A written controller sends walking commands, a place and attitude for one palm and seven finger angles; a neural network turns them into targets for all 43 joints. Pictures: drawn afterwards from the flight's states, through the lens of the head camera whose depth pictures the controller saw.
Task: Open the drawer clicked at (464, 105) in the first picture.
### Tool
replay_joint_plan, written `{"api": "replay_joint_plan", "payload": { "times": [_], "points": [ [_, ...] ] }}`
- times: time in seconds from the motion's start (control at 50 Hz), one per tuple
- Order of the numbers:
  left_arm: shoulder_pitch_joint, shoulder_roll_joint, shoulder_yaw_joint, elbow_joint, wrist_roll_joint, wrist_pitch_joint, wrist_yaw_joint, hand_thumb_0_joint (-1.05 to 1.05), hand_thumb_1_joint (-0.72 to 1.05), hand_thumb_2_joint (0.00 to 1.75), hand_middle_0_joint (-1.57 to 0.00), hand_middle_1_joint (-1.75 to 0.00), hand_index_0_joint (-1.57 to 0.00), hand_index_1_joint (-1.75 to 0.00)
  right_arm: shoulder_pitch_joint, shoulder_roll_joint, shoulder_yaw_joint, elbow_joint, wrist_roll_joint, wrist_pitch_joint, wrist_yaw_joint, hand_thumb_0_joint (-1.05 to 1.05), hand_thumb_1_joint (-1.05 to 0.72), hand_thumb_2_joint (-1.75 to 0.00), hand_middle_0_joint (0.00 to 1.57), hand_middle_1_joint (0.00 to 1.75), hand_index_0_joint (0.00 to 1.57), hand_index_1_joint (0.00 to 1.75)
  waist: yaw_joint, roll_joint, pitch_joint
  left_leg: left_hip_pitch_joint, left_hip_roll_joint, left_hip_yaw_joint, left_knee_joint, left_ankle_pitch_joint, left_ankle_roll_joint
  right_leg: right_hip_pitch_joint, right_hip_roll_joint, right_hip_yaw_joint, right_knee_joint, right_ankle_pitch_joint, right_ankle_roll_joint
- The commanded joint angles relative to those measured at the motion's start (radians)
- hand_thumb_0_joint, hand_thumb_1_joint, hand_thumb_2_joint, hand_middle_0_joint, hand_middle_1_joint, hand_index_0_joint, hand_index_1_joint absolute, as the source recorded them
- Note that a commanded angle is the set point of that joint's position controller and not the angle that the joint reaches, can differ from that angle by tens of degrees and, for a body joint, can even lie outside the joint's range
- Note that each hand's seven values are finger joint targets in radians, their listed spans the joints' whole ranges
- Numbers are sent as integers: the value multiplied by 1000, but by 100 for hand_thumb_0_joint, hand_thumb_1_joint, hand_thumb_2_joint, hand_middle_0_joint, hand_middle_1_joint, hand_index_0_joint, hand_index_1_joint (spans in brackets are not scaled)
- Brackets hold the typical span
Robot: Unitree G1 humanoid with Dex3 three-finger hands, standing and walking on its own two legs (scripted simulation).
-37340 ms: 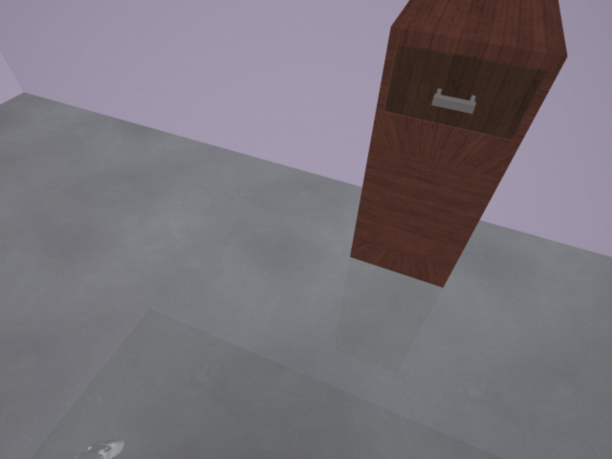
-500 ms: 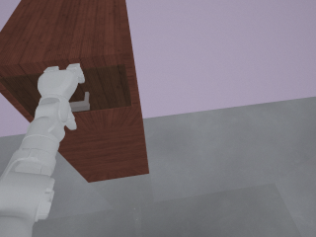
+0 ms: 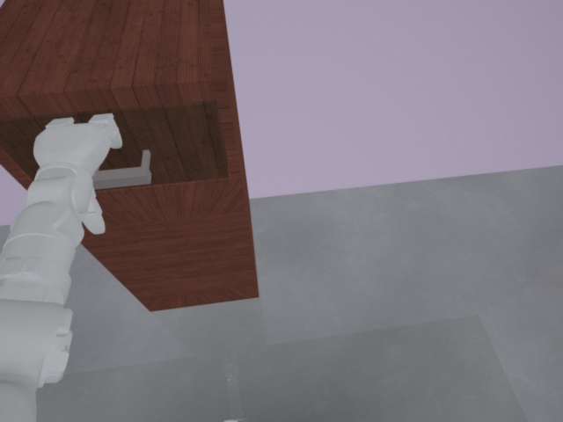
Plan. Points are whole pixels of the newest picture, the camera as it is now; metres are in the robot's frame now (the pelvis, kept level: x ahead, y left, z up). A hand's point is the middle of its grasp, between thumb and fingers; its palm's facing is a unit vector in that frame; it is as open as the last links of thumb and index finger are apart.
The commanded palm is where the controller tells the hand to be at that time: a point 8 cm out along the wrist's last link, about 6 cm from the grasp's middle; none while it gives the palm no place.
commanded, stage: lower the fingers behind the handle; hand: left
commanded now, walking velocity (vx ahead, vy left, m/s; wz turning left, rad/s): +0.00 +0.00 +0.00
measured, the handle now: (119, 168) +0.51 +0.26 +0.03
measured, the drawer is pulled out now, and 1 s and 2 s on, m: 0.00 0.00 0.00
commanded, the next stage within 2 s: lift the hand off the handle in 1.52 s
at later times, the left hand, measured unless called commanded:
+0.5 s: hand (94, 177) +0.46 +0.28 +0.06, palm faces -0.04 +0.00 -1.00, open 13.8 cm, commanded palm +0.45 +0.27 +0.10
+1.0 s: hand (102, 186) +0.46 +0.28 +0.04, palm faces -0.03 +0.02 -1.00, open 13.7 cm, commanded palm +0.45 +0.27 +0.07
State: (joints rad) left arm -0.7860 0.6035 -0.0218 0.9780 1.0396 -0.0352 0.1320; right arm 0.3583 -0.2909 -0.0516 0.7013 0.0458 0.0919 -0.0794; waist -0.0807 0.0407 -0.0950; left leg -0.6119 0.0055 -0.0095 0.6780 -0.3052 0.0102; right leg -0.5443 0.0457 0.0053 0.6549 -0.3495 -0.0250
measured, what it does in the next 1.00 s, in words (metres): stands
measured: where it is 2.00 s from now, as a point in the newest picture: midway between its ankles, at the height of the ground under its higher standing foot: outside the picture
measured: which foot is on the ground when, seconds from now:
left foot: down 0.00-1.00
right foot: down 0.00-1.00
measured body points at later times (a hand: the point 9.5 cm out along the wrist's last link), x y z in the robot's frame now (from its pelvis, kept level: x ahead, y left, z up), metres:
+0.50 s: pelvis +0.00 +0.02 -0.01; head +0.07 +0.01 +0.44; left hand +0.46 +0.27 +0.12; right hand +0.05 -0.25 -0.14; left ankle +0.01 +0.12 -0.72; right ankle -0.03 -0.11 -0.72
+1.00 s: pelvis -0.02 +0.02 -0.02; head +0.06 +0.02 +0.42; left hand +0.46 +0.27 +0.10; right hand -0.01 -0.26 -0.14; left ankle +0.01 +0.11 -0.72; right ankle -0.03 -0.11 -0.72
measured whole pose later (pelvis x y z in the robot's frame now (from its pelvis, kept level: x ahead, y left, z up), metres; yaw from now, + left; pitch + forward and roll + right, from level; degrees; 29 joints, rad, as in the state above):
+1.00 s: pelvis -0.02 +0.02 -0.02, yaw +0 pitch +18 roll -2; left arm -0.86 0.55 -0.05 1.08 1.07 0.02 0.27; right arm 0.38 -0.26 -0.03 0.71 0.02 0.10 -0.04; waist -0.10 0.04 -0.14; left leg -0.79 0.00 -0.01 0.83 -0.34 0.03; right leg -0.71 0.04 0.00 0.78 -0.38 -0.01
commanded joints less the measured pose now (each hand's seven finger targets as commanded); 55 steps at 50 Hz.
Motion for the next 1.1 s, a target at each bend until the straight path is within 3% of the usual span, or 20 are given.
{"api": "replay_joint_plan", "payload": {
  "times": [0.0, 0.02, 0.12, 0.18, 0.26, 0.34, 0.42, 0.46, 0.5, 0.52, 0.6, 0.62, 0.66, 0.72, 0.8, 0.88, 0.9, 0.98, 1.0, 1.08],
  "points": [
    [-487, 216, 44, -269, -12, -46, 45, 0, -50, 30, -30, -120, -30, -120, 71, -129, -52, -70, -12, -37, -7, 0, -90, -90, 20, 30, 20, 30, -23, 70, -423, 297, -28, 34, -7, 301, 46, 86, 10, 7, -71, 332, -1],
    [-480, 234, 65, -269, -13, -47, 50, 0, -50, 30, -30, -120, -30, -120, 75, -131, -56, -61, -13, -34, -6, 0, -90, -90, 20, 30, 20, 30, -28, 68, -413, 299, -26, 32, 1, 310, 45, 75, 12, 4, -67, 340, -4],
    [-432, 168, 28, -217, -16, -25, 60, 0, -50, 30, -30, -120, -30, -120, 75, -130, -55, -49, -12, -25, 11, 0, -90, -90, 20, 30, 20, 30, -31, 52, -340, 276, -22, 22, 4, 332, 40, 24, 18, -17, -59, 333, -9],
    [-419, 180, 44, -198, -10, -13, 72, 0, -50, 30, -30, -120, -30, -120, 76, -132, -56, -48, -15, -19, 15, 0, -90, -90, 20, 30, 20, 30, -27, 28, -350, 273, -21, 22, 6, 329, 40, 26, 19, -20, -53, 326, -10],
    [-426, 133, -1, -141, 0, 9, 72, 0, -50, 30, -30, -120, -30, -120, 75, -130, -47, -54, -15, -12, 20, 0, -90, -90, 20, 30, 20, 30, -41, -13, -309, 241, -21, 15, 5, 297, 39, -8, 19, -28, -52, 285, -7],
    [-410, 148, 21, -135, 12, 20, 75, 0, -50, 30, -30, -120, -30, -120, 78, -131, -48, -60, -22, -4, 26, 0, -90, -90, 20, 30, 20, 30, -27, -7, -336, 249, -20, 11, 13, 315, 39, -8, 21, -30, -42, 284, -14],
    [-411, 105, -19, -91, 22, 35, 75, 0, -50, 30, -30, -120, -30, -120, 76, -126, -43, -72, -23, 0, 28, 0, -90, -90, 20, 30, 20, 30, -39, -19, -286, 216, -17, 6, 13, 252, 36, -60, 21, -36, -37, 220, -11],
    [-423, 113, -12, -107, 27, 31, 77, 0, -50, 30, -30, -120, -30, -120, 79, -124, -44, -78, -26, 1, 29, 0, -90, -90, 20, 30, 20, 30, -31, 2, -325, 227, -17, 9, 21, 261, 37, -55, 21, -32, -29, 218, -12],
    [-400, 96, -24, -79, 28, 41, 77, 0, -50, 30, -30, -120, -30, -120, 81, -123, -39, -83, -27, 3, 30, 0, -90, -90, 20, 30, 20, 30, -31, -15, -312, 201, -20, 10, 22, 240, 37, -56, 21, -35, -27, 211, -11],
    [-402, 117, -6, -74, 30, 38, 78, 0, -50, 30, -30, -120, -30, -120, 82, -126, -41, -83, -25, 4, 29, 0, -90, -90, 20, 30, 20, 30, -33, -19, -294, 188, -18, 4, 22, 214, 36, -71, 22, -35, -27, 188, -13],
    [-494, 177, 43, -174, 26, -22, 106, 0, -50, 30, -30, -120, -30, -120, 83, -121, -43, -93, -33, -11, 18, 0, -90, -90, 20, 30, 20, 30, -32, 31, -374, 196, -18, 3, 43, 201, 40, -71, 22, -22, -5, 175, -11],
    [-462, 183, 49, -118, 30, -12, 117, 0, -50, 30, -30, -120, -30, -120, 89, -120, -44, -85, -30, -11, 16, 0, -90, -90, 20, 30, 20, 30, -36, 31, -353, 179, -19, 5, 47, 181, 40, -82, 23, -22, -2, 160, -12],
    [-449, 116, -1, -93, 30, -3, 119, 0, -50, 30, -30, -120, -30, -120, 107, -118, -45, -78, -31, -19, 19, 0, -90, -90, 20, 30, 20, 30, -42, 15, -356, 177, -15, -3, 51, 201, 38, -106, 26, -32, 5, 163, -10],
    [-432, 134, 17, -71, 29, 12, 128, 0, -50, 30, -30, -120, -30, -120, 119, -127, -50, -64, -30, -20, 25, 0, -90, -90, 20, 30, 20, 30, -42, 15, -349, 167, -9, -1, 58, 196, 35, -129, 28, -33, 9, 157, -12],
    [-431, 97, -13, -51, 38, 38, 139, 0, -50, 30, -30, -120, -30, -120, 124, -126, -50, -56, -33, -18, 32, 0, -90, -90, 20, 30, 20, 30, -42, 28, -357, 161, -11, 0, 61, 190, 35, -141, 31, -34, 9, 142, -11],
    [-401, 146, 20, 0, 36, 59, 133, 0, -50, 30, -30, -120, -30, -120, 130, -134, -47, -46, -30, -14, 28, 0, -90, -90, 20, 30, 20, 30, -44, -17, -326, 107, -11, 5, 60, 154, 40, -124, 29, -30, 5, 141, -10],
    [-409, 121, -7, -8, 34, 60, 129, 0, -50, 30, -30, -120, -30, -120, 126, -132, -43, -53, -31, -15, 28, 0, -90, -90, 20, 30, 20, 30, -44, -5, -331, 102, -15, 11, 61, 148, 40, -119, 28, -27, 3, 138, -6],
    [-373, 161, 14, 51, 33, 64, 112, 0, -50, 30, -30, -120, -30, -120, 122, -138, -35, -59, -26, -14, 22, 0, -90, -90, 20, 30, 20, 30, -49, -28, -258, 40, -17, 12, 59, 81, 43, -137, 26, -24, 0, 97, -6],
    [-383, 124, -23, 55, 33, 62, 105, 0, -50, 30, -30, -120, -30, -120, 122, -135, -32, -66, -25, -18, 22, 0, -90, -90, 20, 30, 20, 30, -57, -36, -255, 33, -20, 12, 60, 62, 43, -148, 25, -26, -1, 77, -2],
    [-352, 158, 6, 61, 39, 45, 96, 0, -50, 30, -30, -120, -30, -120, 130, -138, -32, -72, -26, -19, 19, 0, -90, -90, 20, 30, 20, 30, -46, -29, -279, 23, -17, 13, 77, 65, 42, -156, 24, -23, 19, 85, -5]
  ]
}}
